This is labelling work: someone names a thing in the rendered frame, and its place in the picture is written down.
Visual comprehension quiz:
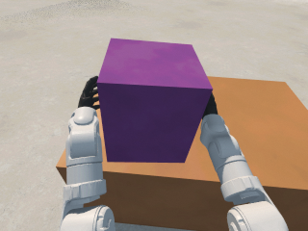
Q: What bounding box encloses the pedestal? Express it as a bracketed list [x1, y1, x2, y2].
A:
[56, 76, 308, 231]

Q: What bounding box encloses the carton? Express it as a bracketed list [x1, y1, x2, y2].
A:
[96, 38, 213, 163]

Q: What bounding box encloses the robot right hand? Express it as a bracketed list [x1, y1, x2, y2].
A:
[202, 93, 218, 119]

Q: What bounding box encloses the left robot upper arm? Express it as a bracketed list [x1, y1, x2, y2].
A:
[60, 205, 116, 231]

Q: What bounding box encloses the right robot upper arm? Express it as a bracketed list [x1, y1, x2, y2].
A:
[227, 200, 288, 231]

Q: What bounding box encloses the robot left hand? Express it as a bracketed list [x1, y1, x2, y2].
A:
[78, 75, 100, 110]

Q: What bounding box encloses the left robot forearm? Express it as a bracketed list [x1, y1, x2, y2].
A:
[59, 107, 107, 231]

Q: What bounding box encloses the right robot forearm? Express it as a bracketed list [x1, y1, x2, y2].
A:
[199, 114, 289, 231]

